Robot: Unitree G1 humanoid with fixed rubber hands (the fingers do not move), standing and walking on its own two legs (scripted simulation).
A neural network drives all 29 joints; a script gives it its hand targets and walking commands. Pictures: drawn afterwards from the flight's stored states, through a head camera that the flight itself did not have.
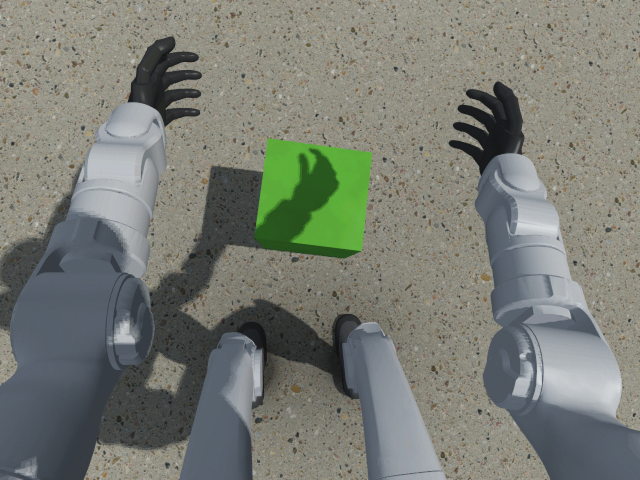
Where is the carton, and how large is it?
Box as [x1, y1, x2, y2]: [254, 138, 371, 257]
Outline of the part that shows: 268,138 254,237 264,248 337,257 346,257 360,251 362,243 371,152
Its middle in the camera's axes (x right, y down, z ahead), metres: -0.02 -0.08 +0.88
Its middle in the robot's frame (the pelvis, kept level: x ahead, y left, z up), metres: +0.50 -0.04 -0.52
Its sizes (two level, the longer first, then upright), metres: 0.210 0.200 0.250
